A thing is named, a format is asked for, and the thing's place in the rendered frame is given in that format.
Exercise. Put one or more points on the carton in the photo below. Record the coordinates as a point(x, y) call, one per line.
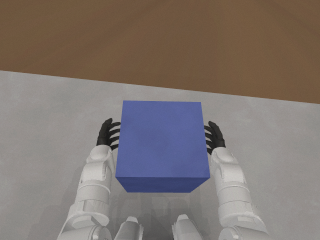
point(162, 147)

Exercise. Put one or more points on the left robot forearm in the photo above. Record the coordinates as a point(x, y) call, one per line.
point(91, 206)

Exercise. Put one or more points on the right robot hand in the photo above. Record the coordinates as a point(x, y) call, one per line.
point(216, 137)

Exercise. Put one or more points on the robot left upper arm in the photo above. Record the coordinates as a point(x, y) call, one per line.
point(93, 232)

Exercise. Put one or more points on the right robot thigh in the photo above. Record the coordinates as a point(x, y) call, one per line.
point(185, 229)

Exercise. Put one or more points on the right robot forearm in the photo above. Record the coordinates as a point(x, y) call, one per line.
point(235, 203)

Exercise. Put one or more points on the left robot hand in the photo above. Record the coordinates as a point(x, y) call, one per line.
point(105, 134)

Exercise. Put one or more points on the robot right upper arm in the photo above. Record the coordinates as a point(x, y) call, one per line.
point(233, 232)

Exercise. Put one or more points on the robot left shin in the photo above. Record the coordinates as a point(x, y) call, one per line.
point(131, 218)

